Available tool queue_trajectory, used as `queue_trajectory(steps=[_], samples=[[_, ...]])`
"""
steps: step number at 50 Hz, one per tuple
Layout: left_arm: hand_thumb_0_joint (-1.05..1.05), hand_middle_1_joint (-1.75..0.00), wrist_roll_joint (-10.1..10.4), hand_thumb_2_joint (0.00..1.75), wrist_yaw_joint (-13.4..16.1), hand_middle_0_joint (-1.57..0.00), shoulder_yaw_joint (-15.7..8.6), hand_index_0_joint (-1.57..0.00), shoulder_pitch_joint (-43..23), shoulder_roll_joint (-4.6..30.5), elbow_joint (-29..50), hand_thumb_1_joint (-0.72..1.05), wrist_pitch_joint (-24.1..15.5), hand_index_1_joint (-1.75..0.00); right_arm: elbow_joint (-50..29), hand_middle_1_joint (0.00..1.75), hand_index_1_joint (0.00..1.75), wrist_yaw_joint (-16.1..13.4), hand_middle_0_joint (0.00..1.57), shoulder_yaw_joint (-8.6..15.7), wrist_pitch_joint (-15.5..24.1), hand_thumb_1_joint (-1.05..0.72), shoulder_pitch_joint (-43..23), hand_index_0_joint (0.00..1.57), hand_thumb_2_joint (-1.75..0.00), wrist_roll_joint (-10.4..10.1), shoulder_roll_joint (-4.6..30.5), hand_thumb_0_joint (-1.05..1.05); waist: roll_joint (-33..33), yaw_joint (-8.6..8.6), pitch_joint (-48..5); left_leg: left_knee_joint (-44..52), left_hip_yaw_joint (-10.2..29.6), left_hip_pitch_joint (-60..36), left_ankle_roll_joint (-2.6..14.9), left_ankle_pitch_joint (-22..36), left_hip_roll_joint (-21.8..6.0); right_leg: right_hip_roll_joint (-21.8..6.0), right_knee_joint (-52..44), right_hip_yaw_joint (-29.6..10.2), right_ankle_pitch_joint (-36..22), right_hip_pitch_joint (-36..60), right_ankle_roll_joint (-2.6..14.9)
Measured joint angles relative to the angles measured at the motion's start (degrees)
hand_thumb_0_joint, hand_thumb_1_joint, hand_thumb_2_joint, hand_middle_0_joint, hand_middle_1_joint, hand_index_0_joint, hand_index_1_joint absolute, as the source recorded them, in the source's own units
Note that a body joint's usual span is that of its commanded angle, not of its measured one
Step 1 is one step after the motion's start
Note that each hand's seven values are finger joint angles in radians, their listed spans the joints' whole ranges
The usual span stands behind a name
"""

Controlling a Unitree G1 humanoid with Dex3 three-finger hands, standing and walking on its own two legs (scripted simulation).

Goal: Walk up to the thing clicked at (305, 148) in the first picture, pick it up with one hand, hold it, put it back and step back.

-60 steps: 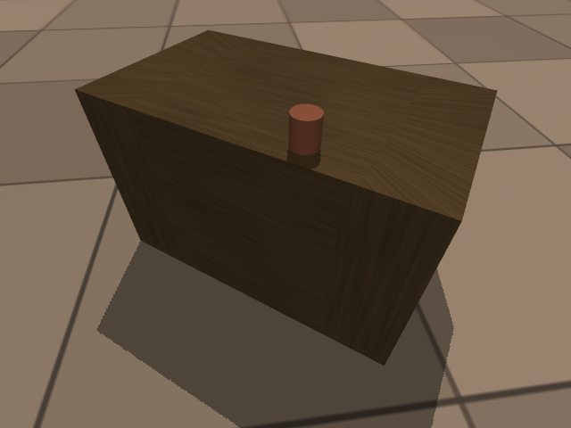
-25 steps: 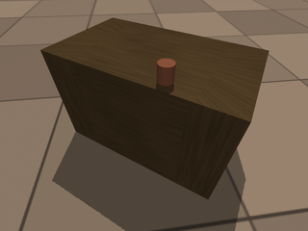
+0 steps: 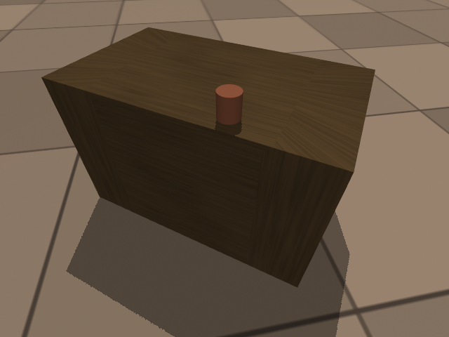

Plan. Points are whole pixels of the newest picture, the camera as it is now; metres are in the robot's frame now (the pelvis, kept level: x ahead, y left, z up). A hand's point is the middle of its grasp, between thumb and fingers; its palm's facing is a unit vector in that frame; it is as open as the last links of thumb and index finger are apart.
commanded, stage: walk up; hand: left
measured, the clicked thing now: (229, 104) +0.81 +0.00 +0.02
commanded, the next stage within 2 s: none
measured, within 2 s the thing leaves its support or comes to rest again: neither
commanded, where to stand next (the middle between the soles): +0.37 -0.02 m, yaw -26 degrees
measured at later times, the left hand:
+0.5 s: hand out of the picture +0.18 +0.21 -0.14, palm faces -0.18 -0.89 -0.42, open 7.4 cm
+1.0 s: hand (137, 210) +0.51 +0.26 -0.14, palm faces -0.36 -0.83 -0.43, open 7.4 cm
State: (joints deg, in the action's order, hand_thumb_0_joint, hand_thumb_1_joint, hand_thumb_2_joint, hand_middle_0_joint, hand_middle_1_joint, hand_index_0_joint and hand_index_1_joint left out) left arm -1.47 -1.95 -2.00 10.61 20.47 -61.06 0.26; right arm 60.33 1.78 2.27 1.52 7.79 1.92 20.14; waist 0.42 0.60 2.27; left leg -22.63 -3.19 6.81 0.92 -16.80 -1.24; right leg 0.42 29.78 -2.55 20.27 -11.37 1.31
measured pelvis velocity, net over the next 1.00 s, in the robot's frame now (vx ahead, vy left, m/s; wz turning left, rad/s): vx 0.33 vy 0.02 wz -0.35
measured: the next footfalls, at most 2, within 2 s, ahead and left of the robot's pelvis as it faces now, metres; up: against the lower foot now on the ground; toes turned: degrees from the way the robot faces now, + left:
right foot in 0.20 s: +0.14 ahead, -0.18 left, +0.00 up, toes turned -10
left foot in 0.70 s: +0.38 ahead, +0.10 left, +0.00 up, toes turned -13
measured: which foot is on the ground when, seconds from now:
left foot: down 0.00-0.22, up 0.24-0.68, down 0.70-1.00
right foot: up 0.00-0.18, down 0.20-0.74, up 0.76-1.00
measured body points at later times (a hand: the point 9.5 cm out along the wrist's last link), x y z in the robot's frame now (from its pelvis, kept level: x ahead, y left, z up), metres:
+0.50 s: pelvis +0.13 -0.06 -0.01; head +0.14 -0.09 +0.44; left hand +0.19 +0.26 -0.11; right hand +0.15 -0.39 -0.14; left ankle +0.23 +0.09 -0.69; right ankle +0.10 -0.17 -0.74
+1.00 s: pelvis +0.33 +0.02 -0.01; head +0.37 +0.01 +0.43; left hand +0.53 +0.30 -0.12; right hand +0.27 -0.28 -0.12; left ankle +0.35 +0.11 -0.74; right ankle +0.33 -0.13 -0.68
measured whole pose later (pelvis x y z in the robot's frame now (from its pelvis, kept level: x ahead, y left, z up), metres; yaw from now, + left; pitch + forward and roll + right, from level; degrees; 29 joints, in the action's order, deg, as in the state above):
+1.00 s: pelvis +0.33 +0.02 -0.01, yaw -20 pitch -2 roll +0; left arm 0.6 1.1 -3.0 15.1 25.8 -44.8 -2.9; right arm 44.4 1.7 2.3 2.1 18.2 0.4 21.0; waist 0.8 -1.6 8.3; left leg -32.2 -7.3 11.3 2.4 -18.6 -1.5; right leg 1.4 58.9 -3.7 17.9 -31.1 1.6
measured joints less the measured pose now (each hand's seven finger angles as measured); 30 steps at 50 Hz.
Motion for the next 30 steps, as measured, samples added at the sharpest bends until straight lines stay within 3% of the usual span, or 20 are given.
queue_trajectory(steps=[4,7,9,11,12,15,19,24,30], samples=[[0.0,-0.3,-0.4,0.9,-1.18,-0.2,-0.95,-0.2,2.36,1.45,1.32,0.9,0.74,-0.3,-3.54,0.3,0.3,0.13,0.2,1.81,1.38,-0.9,2.21,0.21,-0.9,0.38,1.32,0.01,-0.56,-1.64,0.77,0.48,-2.3,-1.57,-0.11,2.01,-1.36,-1.49,15.07,2.08,4.31,-8.03,-0.46],[0.0,-0.3,-0.03,0.9,-2.23,-0.2,-1.7,-0.2,3.56,2.74,3.37,0.9,0.15,-0.3,-4.19,0.3,0.3,0.62,0.2,2.45,0.76,-0.9,4.41,0.21,-0.9,0.85,2.66,0.01,-0.67,-1.59,1.39,0.09,-3.66,-3.54,-1.22,0.12,-2.51,-3.7,12.81,2.63,3.57,-9.67,-0.59],[0.0,-0.3,0.02,0.9,-2.58,-0.2,-2.23,-0.2,4.66,3.29,4.65,0.9,-0.55,-0.3,-4.41,0.3,0.3,1.03,0.2,2.88,-0.18,-0.9,5.07,0.21,-0.9,1.07,3.85,0.01,-1.05,-1.22,1.79,-2.7,-4.95,-4.26,-1.99,-2.58,-3.59,-4.76,8.31,3.1,-0.2,-8.96,-0.71],[0.0,-0.3,-0.11,0.9,-2.33,-0.2,-2.85,-0.2,5.79,3.72,5.41,0.9,-1.57,-0.3,-4.96,0.3,0.3,1.13,0.2,3.27,-1.19,-0.9,5.29,0.21,-0.9,1.12,5.02,0.01,-2.22,-1.15,2.26,-9.92,-5.32,-3.19,-1.14,-7.86,-5.71,-3.96,6.52,3.8,-7.13,-7.87,-1.2],[0.0,-0.3,-0.25,0.9,-1.88,-0.2,-3.16,-0.2,5.96,3.43,5.71,0.9,-2.05,-0.3,-5.14,0.3,0.3,0.98,0.2,3.46,-1.75,-0.9,5.36,0.21,-0.9,1.08,5.65,0.01,-3.86,-1.35,2.74,-15.96,-3.33,-1.36,-0.01,-11.38,-6.93,-2.6,8.5,4.82,-6.25,-7.74,-1.04],[0.0,-0.3,-0.24,0.9,-0.67,-0.2,-3.06,-0.2,7.52,2.27,7.3,0.9,-2.97,-0.3,-5.4,0.29,0.3,1.0,0.2,3.2,-3.51,-0.91,5.08,0.2,-0.9,0.68,5.86,0.01,-5.12,0.41,2.71,-33.17,2.24,6.4,-0.2,-14.72,-3.11,-0.61,10.07,4.32,-2.83,-6.78,0.18],[0.0,-0.3,0.75,0.9,0.08,-0.2,-1.69,-0.2,9.94,0.54,8.12,0.9,-3.45,-0.3,-7.44,0.29,0.3,1.55,0.2,2.29,-2.87,-0.91,3.91,0.2,-0.9,-0.34,5.36,0.01,-5.81,1.63,3.38,-39.49,2.75,15.45,-0.13,-8.02,-2.01,1.04,2.96,2.27,-4.95,-1.86,0.45],[0.0,-0.3,1.16,0.9,0.95,-0.2,-0.97,-0.2,12.7,0.16,9.6,0.9,-4.15,-0.3,-10.92,0.29,0.3,2.57,0.2,2.13,-3.0,-0.91,4.65,0.2,-0.9,0.49,4.52,0.01,-5.76,2.04,3.16,-34.39,4.96,21.81,-1.38,-1.52,-4.51,2.32,-0.78,-0.04,-4.51,1.83,0.29],[0.0,-0.3,0.65,0.9,1.75,-0.2,-0.78,-0.21,14.45,0.85,12.16,0.89,-5.19,-0.3,-12.91,0.29,0.3,3.2,0.2,3.22,-3.73,-0.91,5.27,0.2,-0.9,1.76,5.37,0.01,-5.95,1.59,2.48,-26.59,6.08,23.51,-2.26,0.68,-6.27,1.96,1.82,-2.34,0.57,2.77,-1.25]])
